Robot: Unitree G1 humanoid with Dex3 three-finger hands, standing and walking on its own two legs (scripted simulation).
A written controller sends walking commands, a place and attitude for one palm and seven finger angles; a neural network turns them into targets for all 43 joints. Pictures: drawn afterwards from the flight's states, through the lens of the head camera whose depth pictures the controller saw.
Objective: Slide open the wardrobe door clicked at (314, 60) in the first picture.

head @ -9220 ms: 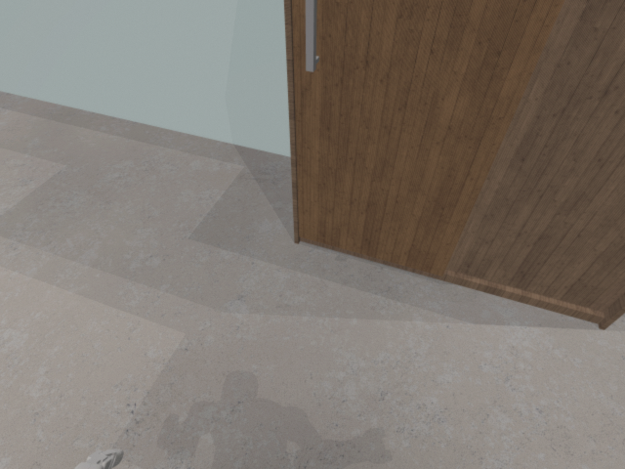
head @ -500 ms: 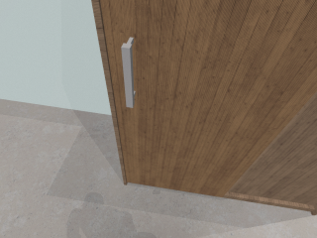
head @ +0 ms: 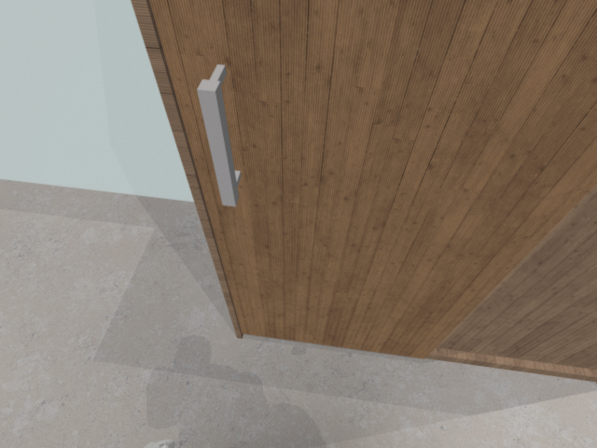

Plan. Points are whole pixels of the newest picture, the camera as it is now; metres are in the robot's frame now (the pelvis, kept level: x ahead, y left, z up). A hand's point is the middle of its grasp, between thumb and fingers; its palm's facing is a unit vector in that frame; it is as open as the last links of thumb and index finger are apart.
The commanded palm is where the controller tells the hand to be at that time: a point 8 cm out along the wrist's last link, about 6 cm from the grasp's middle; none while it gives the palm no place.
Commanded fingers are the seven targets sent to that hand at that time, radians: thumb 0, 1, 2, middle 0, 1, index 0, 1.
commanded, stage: come to a stop and stand still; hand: left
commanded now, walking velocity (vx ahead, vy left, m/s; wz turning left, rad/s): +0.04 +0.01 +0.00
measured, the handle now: (225, 142) +0.48 +0.13 +0.13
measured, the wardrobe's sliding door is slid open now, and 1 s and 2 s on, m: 0.00 0.00 0.00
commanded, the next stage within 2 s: look again from close up in 1.16 s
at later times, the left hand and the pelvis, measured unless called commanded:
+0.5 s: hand out of the picture -0.05 +0.19 -0.17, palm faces +0.02 -0.98 -0.18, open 7.4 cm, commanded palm none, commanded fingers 0.00 0.90 0.90 -0.20 -0.30 -0.20 -0.30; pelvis -0.03 +0.02 +0.01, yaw -1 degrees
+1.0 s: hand out of the picture -0.03 +0.19 -0.17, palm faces +0.01 -0.98 -0.20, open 7.3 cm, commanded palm none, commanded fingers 0.00 0.90 0.90 -0.20 -0.30 -0.20 -0.30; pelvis -0.03 +0.02 +0.00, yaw +0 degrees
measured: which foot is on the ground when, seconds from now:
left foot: up 0.00-0.04, down 0.06-1.00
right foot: down 0.00-1.00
